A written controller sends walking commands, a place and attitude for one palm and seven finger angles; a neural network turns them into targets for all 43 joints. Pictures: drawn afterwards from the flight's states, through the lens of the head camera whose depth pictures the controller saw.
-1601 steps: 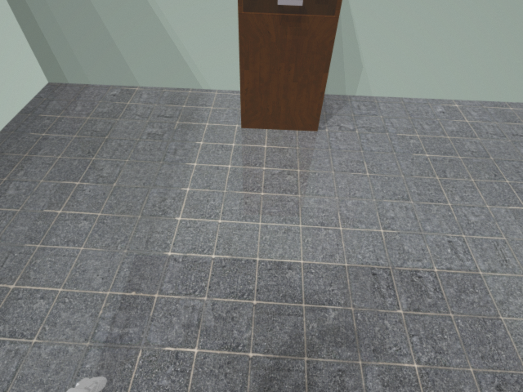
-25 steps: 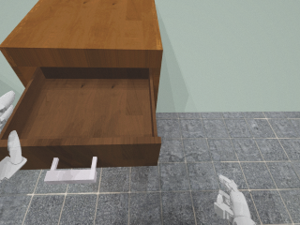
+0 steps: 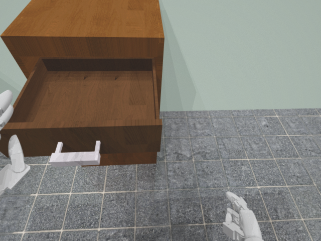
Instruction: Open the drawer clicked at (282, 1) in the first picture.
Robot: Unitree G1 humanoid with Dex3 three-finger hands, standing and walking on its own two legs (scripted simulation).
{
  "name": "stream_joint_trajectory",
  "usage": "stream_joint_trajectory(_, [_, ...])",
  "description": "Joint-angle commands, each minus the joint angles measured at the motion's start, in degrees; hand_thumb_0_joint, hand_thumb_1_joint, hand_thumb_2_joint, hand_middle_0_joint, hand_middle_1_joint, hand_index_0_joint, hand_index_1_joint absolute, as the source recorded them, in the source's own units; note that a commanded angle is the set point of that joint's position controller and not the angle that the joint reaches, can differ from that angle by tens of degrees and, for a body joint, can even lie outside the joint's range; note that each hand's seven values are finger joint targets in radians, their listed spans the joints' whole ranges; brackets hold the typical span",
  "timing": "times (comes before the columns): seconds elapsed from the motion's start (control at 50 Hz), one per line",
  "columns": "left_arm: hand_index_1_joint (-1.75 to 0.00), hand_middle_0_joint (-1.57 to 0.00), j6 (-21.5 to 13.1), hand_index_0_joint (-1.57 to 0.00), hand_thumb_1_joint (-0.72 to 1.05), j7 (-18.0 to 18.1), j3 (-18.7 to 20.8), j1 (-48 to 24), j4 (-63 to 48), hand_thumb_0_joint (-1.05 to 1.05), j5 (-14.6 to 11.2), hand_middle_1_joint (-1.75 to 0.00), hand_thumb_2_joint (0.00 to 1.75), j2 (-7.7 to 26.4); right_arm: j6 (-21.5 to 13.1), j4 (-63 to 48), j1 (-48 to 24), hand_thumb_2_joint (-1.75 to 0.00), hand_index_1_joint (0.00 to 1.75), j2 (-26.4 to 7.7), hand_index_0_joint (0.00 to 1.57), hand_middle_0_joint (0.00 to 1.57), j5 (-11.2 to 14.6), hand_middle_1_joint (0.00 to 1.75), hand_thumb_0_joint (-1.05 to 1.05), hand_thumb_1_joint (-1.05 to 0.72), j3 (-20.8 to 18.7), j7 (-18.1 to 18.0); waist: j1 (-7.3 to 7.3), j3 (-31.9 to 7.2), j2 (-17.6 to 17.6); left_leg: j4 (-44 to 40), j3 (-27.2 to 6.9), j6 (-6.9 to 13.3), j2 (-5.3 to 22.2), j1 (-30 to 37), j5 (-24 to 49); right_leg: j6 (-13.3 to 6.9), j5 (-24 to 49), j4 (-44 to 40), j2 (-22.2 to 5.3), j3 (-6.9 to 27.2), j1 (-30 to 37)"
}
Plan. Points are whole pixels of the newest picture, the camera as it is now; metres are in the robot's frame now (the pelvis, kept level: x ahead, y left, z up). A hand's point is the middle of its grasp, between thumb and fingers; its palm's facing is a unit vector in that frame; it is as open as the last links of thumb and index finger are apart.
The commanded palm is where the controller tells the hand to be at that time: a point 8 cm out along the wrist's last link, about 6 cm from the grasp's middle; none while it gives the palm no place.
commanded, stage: step back with the hand held close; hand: left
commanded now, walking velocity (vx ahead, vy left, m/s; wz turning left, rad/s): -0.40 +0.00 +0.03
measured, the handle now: (77, 151) +0.32 +0.25 +0.00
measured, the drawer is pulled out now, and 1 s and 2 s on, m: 0.30 0.30 0.30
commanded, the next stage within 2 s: stop stepping back and stand still in 0.16 s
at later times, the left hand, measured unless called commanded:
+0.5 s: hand out of the picture +0.04 +0.20 +0.18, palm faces +0.43 -0.80 -0.42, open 7.4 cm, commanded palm -0.02 +0.24 +0.19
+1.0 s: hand out of the picture -0.03 +0.15 +0.19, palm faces +0.43 -0.77 -0.47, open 7.4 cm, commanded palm -0.10 +0.21 +0.19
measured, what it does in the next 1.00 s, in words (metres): walks backwards: right foot, then left foot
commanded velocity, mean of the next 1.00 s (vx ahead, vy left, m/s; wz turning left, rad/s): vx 0.05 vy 0.03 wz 0.01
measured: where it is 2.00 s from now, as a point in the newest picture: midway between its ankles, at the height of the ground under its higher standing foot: outside the picture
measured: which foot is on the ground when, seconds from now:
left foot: down 0.00-0.10, up 0.12-0.40, down 0.42-1.00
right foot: up 0.00-0.02, down 0.04-0.96, up 0.98-1.00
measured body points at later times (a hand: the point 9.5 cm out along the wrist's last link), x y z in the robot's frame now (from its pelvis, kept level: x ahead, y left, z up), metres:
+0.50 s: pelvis -0.14 -0.04 +0.01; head -0.13 -0.03 +0.45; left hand +0.01 +0.24 +0.20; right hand +0.06 -0.28 -0.06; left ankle -0.18 +0.08 -0.73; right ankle -0.06 -0.12 -0.73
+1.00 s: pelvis -0.20 -0.09 +0.00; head -0.21 -0.08 +0.45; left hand -0.06 +0.19 +0.22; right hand -0.03 -0.33 -0.07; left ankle -0.22 +0.03 -0.73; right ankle -0.09 -0.12 -0.71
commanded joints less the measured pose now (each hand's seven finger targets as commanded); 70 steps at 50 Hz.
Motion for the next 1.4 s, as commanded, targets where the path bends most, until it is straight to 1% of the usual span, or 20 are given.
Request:
stream_joint_trajectory(0.0, [-0.30,-0.20,-3.7,-0.20,0.90,-0.2,7.1,-0.2,-8.0,0.00,-1.1,-0.30,0.90,8.0,-2.9,-7.1,-6.1,-0.90,0.30,-10.1,0.20,0.20,0.3,0.30,0.00,-0.90,-3.4,-0.8,-0.53,-9.3,12.7,-5.0,-11.5,6.1,12.3,9.6,21.8,-0.1,7.6,-15.0,-0.5,-0.3,4.7])
stream_joint_trajectory(0.06, [-0.30,-0.20,-5.2,-0.20,0.90,-1.3,10.7,2.1,-6.9,0.00,-0.8,-0.30,0.90,11.7,-1.5,-8.5,-6.8,-0.90,0.30,-9.8,0.20,0.20,1.4,0.30,0.00,-0.90,-3.7,-0.4,-0.14,-12.1,1.1,4.9,-3.5,2.0,5.1,6.1,8.4,-1.5,29.2,-24.9,-5.4,0.9,10.6])
stream_joint_trajectory(0.1, [-0.30,-0.20,-5.7,-0.20,0.90,-1.6,9.5,3.7,-4.9,0.00,-1.5,-0.30,0.90,11.7,-1.1,-10.4,-8.2,-0.90,0.30,-9.0,0.20,0.20,3.9,0.30,0.00,-0.90,-5.2,-0.6,0.42,-14.0,-18.0,32.7,-1.1,-1.3,-6.4,-5.4,-19.9,-7.7,55.0,-23.3,-21.2,14.5,11.1])
stream_joint_trajectory(0.16, [-0.30,-0.20,-4.9,-0.20,0.90,-1.5,10.1,9.2,0.0,0.00,-0.9,-0.30,0.90,8.7,0.8,-9.6,-11.1,-0.90,0.30,-5.6,0.20,0.20,2.0,0.30,0.00,-0.90,-3.0,-1.3,-0.47,-10.7,-5.4,39.7,-5.8,-2.4,-3.1,-11.3,-18.8,-12.0,45.6,-21.1,-19.3,10.0,8.3])
stream_joint_trajectory(0.24, [-0.30,-0.20,-4.6,-0.20,0.90,1.1,6.9,2.3,-2.3,0.00,0.5,-0.30,0.90,8.3,3.1,-9.1,-9.5,-0.90,0.30,-6.4,0.20,0.20,0.9,0.30,0.00,-0.90,-2.1,-3.5,-1.71,-9.2,-6.1,21.2,-1.5,-1.9,-2.7,-4.6,-18.5,-8.7,45.8,-20.9,-14.3,8.1,10.8])
stream_joint_trajectory(0.34, [-0.30,-0.20,-2.9,-0.20,0.90,3.2,5.0,1.0,-8.2,0.00,1.3,-0.30,0.90,8.4,1.5,-9.9,-3.3,-0.90,0.30,-9.3,0.20,0.20,0.8,0.30,0.00,-0.90,-3.2,-3.8,-1.92,-12.5,-4.5,-6.9,1.9,2.0,-3.7,10.2,-8.2,-5.5,17.1,-25.4,-13.4,9.5,12.7])
stream_joint_trajectory(0.42, [-0.30,-0.20,-3.8,-0.20,0.90,3.1,4.8,-0.5,-11.4,0.00,0.7,-0.30,0.90,9.1,-1.0,-11.1,-3.1,-0.90,0.30,-11.3,0.20,0.20,1.4,0.30,0.00,-0.90,-4.1,-2.8,-0.37,-8.3,11.5,-14.8,-10.3,5.7,10.4,14.4,6.7,-0.9,10.2,-12.5,-3.0,1.4,6.6])
stream_joint_trajectory(0.46, [-0.30,-0.20,-3.4,-0.20,0.90,2.9,7.3,0.2,-10.7,0.00,0.6,-0.30,0.90,10.7,-1.6,-9.6,-2.2,-0.90,0.30,-9.4,0.20,0.20,1.5,0.30,0.00,-0.90,-3.8,-2.2,-1.05,-7.9,18.1,-14.5,-7.9,6.2,10.2,11.8,3.0,-0.9,2.9,-8.8,-2.4,-0.2,4.5])
stream_joint_trajectory(0.64, [-0.30,-0.20,-1.2,-0.20,0.90,1.3,1.4,-10.3,5.0,0.00,2.2,-0.30,0.90,5.7,-0.8,-7.5,-3.5,-0.90,0.30,-10.9,0.20,0.20,1.8,0.30,0.00,-0.90,-3.4,-2.1,-1.83,7.8,4.9,-11.2,-6.5,6.3,5.5,-14.3,-33.5,-1.2,-4.6,-11.9,0.0,1.3,10.3])
stream_joint_trajectory(0.74, [-0.30,-0.20,-2.7,-0.20,0.90,0.7,2.8,-12.4,-1.3,0.00,2.2,-0.30,0.90,8.9,0.2,-6.7,-4.1,-0.90,0.30,-9.9,0.20,0.20,0.5,0.30,0.00,-0.90,-3.8,-1.7,-1.84,0.0,-13.4,24.4,0.7,3.1,-4.7,1.9,-17.6,-7.3,-24.1,-38.2,-16.8,28.6,-5.5])
stream_joint_trajectory(0.88, [-0.30,-0.20,-4.6,-0.20,0.90,2.4,6.0,-1.1,-9.1,0.00,2.0,-0.30,0.90,10.0,0.6,-8.4,-2.0,-0.90,0.30,-8.6,0.20,0.20,-0.3,0.30,0.00,-0.90,-2.4,-2.4,-2.12,-9.4,-1.1,-5.9,4.0,4.4,-4.2,12.8,-15.8,-5.2,-16.0,-29.1,-10.0,11.6,-0.3])
stream_joint_trajectory(0.94, [-0.30,-0.20,-5.7,-0.20,0.90,2.8,6.5,-2.5,-10.7,0.00,2.6,-0.30,0.90,9.4,-1.4,-9.1,-0.7,-0.90,0.30,-10.2,0.20,0.20,-0.5,0.30,0.00,-0.90,-3.9,-1.5,-2.11,-5.5,20.4,-20.9,-17.0,10.5,12.6,7.2,-21.2,-0.1,-0.9,6.8,2.7,-2.3,-0.7])
stream_joint_trajectory(1.0, [-0.30,-0.20,-4.2,-0.20,0.90,1.2,5.4,2.7,-1.8,0.00,1.7,-0.30,0.90,6.8,-1.9,-7.7,-0.4,-0.90,0.30,-9.3,0.20,0.20,1.4,0.30,0.00,-0.90,-4.2,-0.7,-2.00,-1.1,11.0,-19.1,-14.8,13.3,14.6,4.3,-18.7,-0.6,0.0,25.5,1.0,1.0,-10.7])
stream_joint_trajectory(1.06, [-0.30,-0.20,-3.9,-0.20,0.90,1.1,4.8,-0.9,0.6,0.00,1.3,-0.30,0.90,6.8,-1.9,-7.1,-2.1,-0.90,0.30,-9.6,0.20,0.20,2.0,0.30,0.00,-0.90,-3.9,-1.7,-1.14,5.8,7.8,-16.7,-8.8,10.7,12.2,0.1,-15.4,-1.3,0.1,9.5,-2.4,-0.8,-7.3])
stream_joint_trajectory(1.14, [-0.30,-0.20,-4.0,-0.20,0.90,0.6,3.2,-7.7,1.6,0.00,2.1,-0.30,0.90,7.3,-1.6,-5.9,-2.4,-0.90,0.30,-11.2,0.20,0.20,1.0,0.30,0.00,-0.90,-3.7,-2.8,-1.61,2.2,4.1,-5.1,-4.9,6.9,6.9,-2.3,-13.7,-0.8,4.4,-18.2,-1.2,-4.3,11.5])
stream_joint_trajectory(1.16, [-0.30,-0.20,-4.3,-0.20,0.90,0.4,2.9,-8.4,1.0,0.00,2.5,-0.30,0.90,7.4,-1.5,-5.6,-2.2,-0.90,0.30,-10.8,0.20,0.20,1.1,0.30,0.00,-0.90,-3.9,-2.6,-1.97,1.2,-2.1,5.5,-1.7,5.2,2.4,-3.6,-12.8,-2.9,6.9,-23.6,-6.1,4.6,13.1])
stream_joint_trajectory(1.18, [-0.30,-0.20,-4.3,-0.20,0.90,0.5,4.3,-9.1,0.1,0.00,2.0,-0.30,0.90,9.8,-1.4,-6.3,-3.3,-0.90,0.30,-10.6,0.20,0.20,1.3,0.30,0.00,-0.90,-4.4,-2.4,-2.16,-1.1,-13.7,18.4,0.4,3.0,-2.5,-8.8,-15.6,-7.4,8.4,-29.5,-17.1,23.0,13.9])
stream_joint_trajectory(1.2, [-0.30,-0.20,-5.1,-0.20,0.90,0.7,5.1,-11.2,-2.0,0.00,1.5,-0.30,0.90,10.6,-1.6,-6.2,-4.1,-0.90,0.30,-10.7,0.20,0.20,0.8,0.30,0.00,-0.90,-4.4,-2.3,-1.54,-1.4,-12.0,26.1,-1.0,2.1,-3.1,-9.3,-16.3,-9.9,15.6,-31.3,-21.7,26.2,13.5])
stream_joint_trajectory(1.26, [-0.30,-0.20,-6.6,-0.20,0.90,1.2,7.0,-3.8,-7.8,0.00,1.2,-0.30,0.90,10.9,-1.3,-6.3,-3.5,-0.90,0.30,-9.9,0.20,0.20,1.1,0.30,0.00,-0.90,-4.3,-1.3,-1.74,-7.4,-2.1,26.9,-4.2,1.1,-1.3,-6.6,-11.3,-6.8,32.4,-25.8,-19.4,19.3,17.0])
stream_joint_trajectory(1.38, [-0.30,-0.20,-7.4,-0.20,0.90,1.6,7.0,3.4,-3.6,0.00,0.6,-0.30,0.90,8.4,0.3,-8.7,-4.5,-0.90,0.30,-7.6,0.20,0.20,1.1,0.30,0.00,-0.90,-2.9,-1.8,-0.76,-5.2,-5.2,5.3,1.9,1.5,-2.1,1.5,-5.5,-8.0,27.0,-26.3,-15.1,8.6,14.0])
